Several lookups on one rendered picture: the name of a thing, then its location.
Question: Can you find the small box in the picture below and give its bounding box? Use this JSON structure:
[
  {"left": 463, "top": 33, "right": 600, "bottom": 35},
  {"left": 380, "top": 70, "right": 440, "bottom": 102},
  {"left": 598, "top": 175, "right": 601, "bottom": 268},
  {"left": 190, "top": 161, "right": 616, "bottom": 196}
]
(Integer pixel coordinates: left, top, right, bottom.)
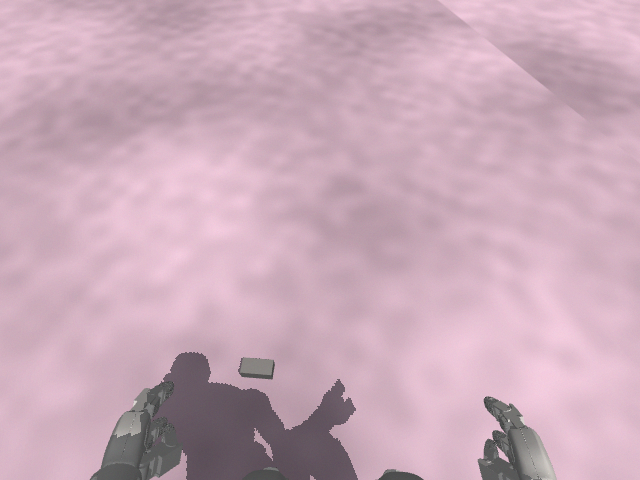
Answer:
[{"left": 240, "top": 357, "right": 275, "bottom": 379}]

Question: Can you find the right robot hand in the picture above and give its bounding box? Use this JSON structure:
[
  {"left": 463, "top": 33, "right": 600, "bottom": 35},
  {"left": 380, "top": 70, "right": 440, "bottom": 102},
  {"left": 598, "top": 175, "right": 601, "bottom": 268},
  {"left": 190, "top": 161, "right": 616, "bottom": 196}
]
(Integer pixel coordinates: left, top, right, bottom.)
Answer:
[{"left": 478, "top": 396, "right": 557, "bottom": 480}]

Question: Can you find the left robot hand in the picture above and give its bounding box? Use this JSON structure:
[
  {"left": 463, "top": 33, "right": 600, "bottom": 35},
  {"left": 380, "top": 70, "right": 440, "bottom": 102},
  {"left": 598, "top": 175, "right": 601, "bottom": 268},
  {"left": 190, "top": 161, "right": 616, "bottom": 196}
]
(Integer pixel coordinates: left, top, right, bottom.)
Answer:
[{"left": 101, "top": 381, "right": 183, "bottom": 480}]

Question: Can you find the left robot arm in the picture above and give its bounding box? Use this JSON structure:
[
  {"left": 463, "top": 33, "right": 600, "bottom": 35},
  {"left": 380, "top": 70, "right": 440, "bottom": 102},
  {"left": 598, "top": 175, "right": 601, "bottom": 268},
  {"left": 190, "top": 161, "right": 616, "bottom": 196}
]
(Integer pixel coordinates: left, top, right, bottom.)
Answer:
[{"left": 90, "top": 463, "right": 142, "bottom": 480}]

